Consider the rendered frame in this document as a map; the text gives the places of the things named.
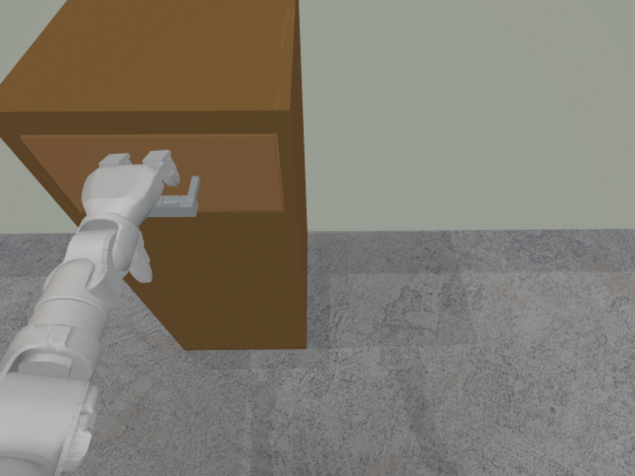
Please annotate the robot left hand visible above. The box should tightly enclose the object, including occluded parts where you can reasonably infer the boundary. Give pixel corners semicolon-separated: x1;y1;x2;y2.
81;150;180;283

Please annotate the drawer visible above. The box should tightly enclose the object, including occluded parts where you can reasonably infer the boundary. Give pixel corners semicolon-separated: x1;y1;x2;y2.
20;134;284;212

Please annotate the cabinet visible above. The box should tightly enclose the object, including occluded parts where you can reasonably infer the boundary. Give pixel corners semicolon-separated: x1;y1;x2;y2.
0;0;308;350

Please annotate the robot left upper arm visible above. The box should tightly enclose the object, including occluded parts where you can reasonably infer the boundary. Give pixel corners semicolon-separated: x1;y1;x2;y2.
0;372;99;476

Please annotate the handle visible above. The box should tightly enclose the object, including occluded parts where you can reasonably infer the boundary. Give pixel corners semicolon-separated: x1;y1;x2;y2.
147;177;200;217

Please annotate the left robot forearm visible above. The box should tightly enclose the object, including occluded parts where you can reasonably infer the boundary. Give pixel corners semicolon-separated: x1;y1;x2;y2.
0;213;139;383

